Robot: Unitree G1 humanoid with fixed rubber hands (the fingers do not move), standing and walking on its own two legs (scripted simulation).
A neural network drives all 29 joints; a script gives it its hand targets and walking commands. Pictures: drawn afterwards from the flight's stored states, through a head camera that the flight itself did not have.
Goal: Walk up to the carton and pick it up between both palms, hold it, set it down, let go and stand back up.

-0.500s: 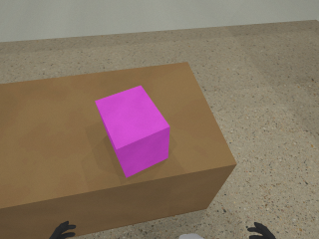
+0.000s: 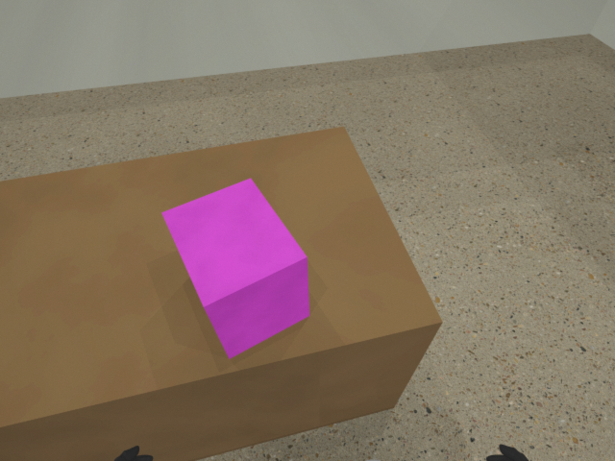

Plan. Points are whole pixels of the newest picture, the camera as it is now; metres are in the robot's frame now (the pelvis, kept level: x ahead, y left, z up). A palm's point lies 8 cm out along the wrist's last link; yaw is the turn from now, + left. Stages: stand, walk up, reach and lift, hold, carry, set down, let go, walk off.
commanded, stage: walk up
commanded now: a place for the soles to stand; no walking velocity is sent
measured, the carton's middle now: (240, 267) +0.44 +0.12 -0.08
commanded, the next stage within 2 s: reach and lift in 0.58 s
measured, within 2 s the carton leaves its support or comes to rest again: neither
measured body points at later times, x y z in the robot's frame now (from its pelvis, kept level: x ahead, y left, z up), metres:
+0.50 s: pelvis +0.00 -0.01 +0.00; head +0.01 -0.01 +0.45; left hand +0.12 +0.26 -0.11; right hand +0.06 -0.29 -0.12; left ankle -0.02 +0.10 -0.73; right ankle +0.03 -0.10 -0.73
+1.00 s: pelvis -0.02 -0.02 -0.01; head +0.00 +0.00 +0.44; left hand +0.18 +0.23 -0.09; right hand +0.16 -0.27 -0.10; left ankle -0.02 +0.10 -0.73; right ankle +0.03 -0.11 -0.73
